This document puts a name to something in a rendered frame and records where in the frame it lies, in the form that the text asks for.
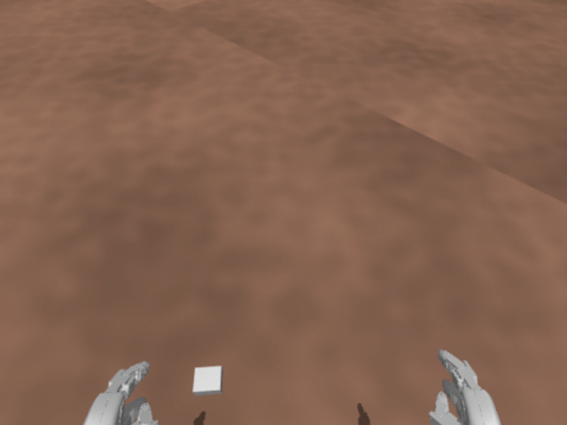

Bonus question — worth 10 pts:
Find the left robot hand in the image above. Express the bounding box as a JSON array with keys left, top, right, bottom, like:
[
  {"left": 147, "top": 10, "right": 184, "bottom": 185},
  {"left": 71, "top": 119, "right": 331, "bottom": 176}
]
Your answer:
[{"left": 83, "top": 361, "right": 158, "bottom": 425}]

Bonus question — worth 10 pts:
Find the right robot hand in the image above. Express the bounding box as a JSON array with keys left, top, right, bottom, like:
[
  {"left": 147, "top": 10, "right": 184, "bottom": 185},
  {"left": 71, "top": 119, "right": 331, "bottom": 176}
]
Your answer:
[{"left": 429, "top": 350, "right": 501, "bottom": 425}]

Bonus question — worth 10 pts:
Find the small box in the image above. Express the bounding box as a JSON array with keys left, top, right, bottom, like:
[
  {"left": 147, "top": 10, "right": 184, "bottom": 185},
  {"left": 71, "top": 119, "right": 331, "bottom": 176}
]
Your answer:
[{"left": 193, "top": 366, "right": 222, "bottom": 396}]

